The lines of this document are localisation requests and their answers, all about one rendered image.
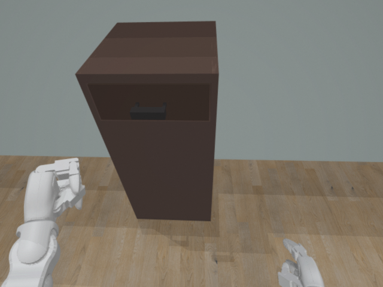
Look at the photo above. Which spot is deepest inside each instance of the handle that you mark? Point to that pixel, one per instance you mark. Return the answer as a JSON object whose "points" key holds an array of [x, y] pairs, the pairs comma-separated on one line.
{"points": [[148, 113]]}

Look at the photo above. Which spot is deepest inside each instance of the drawer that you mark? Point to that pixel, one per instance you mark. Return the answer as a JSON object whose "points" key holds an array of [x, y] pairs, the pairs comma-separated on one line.
{"points": [[185, 101]]}

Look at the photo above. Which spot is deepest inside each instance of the robot left hand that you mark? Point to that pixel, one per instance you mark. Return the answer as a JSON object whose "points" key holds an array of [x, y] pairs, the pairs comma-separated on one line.
{"points": [[43, 189]]}

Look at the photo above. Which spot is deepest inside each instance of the robot right hand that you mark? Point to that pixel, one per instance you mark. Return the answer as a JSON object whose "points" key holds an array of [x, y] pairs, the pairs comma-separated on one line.
{"points": [[304, 273]]}

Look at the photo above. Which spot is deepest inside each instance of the robot left forearm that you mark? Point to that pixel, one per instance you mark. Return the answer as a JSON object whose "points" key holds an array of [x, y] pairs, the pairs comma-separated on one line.
{"points": [[34, 255]]}

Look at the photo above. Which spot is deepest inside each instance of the cabinet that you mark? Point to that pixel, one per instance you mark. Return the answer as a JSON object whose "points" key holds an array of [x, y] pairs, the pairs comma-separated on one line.
{"points": [[166, 166]]}

